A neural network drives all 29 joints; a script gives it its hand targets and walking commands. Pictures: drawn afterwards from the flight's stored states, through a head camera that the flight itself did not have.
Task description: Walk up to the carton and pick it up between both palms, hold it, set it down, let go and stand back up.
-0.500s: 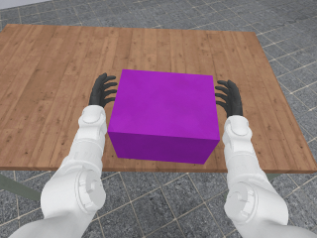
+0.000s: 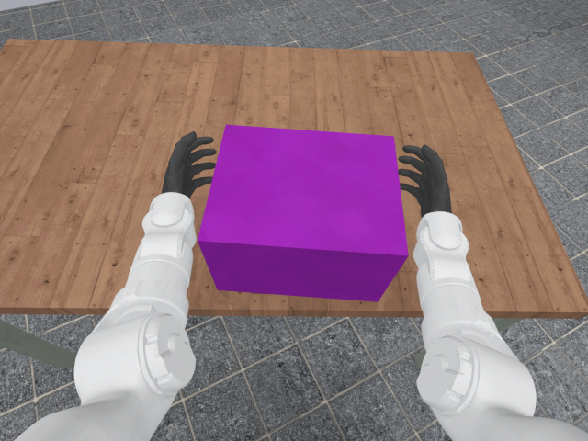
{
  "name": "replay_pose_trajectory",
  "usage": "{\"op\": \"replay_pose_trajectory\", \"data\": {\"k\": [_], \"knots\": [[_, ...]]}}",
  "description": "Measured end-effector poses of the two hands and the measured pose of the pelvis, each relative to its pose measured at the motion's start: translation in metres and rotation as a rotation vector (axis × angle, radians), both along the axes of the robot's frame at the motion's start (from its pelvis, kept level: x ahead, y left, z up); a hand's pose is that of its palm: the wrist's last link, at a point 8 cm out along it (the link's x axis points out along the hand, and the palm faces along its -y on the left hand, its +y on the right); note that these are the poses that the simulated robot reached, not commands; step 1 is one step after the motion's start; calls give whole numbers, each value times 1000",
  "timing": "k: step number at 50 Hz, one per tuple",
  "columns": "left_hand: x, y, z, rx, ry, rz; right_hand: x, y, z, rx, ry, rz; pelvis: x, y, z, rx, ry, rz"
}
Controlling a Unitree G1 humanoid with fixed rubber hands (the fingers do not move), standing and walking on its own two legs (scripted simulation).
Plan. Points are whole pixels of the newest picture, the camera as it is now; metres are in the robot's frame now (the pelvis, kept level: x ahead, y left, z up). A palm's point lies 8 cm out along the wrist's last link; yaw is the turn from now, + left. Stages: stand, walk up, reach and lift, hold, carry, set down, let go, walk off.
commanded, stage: set down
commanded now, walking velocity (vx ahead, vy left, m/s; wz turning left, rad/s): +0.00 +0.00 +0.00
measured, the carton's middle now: (303, 215) +0.45 -0.02 -0.02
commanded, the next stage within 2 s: none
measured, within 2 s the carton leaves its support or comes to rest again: neither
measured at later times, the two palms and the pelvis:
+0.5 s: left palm (143, 202) +0.43 +0.21 +0.05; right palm (455, 195) +0.43 -0.23 +0.06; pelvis -0.03 -0.01 -0.03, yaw +0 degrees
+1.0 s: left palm (122, 161) +0.44 +0.22 +0.12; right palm (485, 166) +0.43 -0.24 +0.12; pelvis -0.05 -0.02 -0.03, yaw +1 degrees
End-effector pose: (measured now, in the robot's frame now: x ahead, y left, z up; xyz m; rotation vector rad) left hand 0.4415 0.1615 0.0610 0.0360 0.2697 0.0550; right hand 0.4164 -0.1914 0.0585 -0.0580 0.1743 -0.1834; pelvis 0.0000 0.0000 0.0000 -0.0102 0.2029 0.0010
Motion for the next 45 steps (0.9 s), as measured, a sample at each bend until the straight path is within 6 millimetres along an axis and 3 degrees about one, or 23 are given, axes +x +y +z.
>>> {"op": "replay_pose_trajectory", "data": {"k": [7, 15, 20, 26, 33, 45], "knots": [[2, 1, -1, 16, 8, -4, 2, -4, -2, 5, 31, 39, -2, -1, -2, -2, 22, -18], [5, 8, -9, 36, 58, 28, 10, -6, -11, 2, 145, 60, -11, -4, -16, -13, 167, -17], [-1, 28, -12, 64, 49, 64, 15, -15, -5, -14, 125, 35, -21, -6, -24, -15, 210, -5], [-11, 56, -15, 94, 28, 114, 14, -41, 0, -10, 107, 1, -34, -11, -31, -16, 261, 6], [-9, 60, 0, 101, -19, 111, 12, -60, 10, -2, 86, 12, -49, -17, -38, -5, 293, 14], [-5, 49, 37, 92, -34, 95, 14, -50, 37, 23, 59, 45, -55, -19, -34, 9, 262, 15]]}}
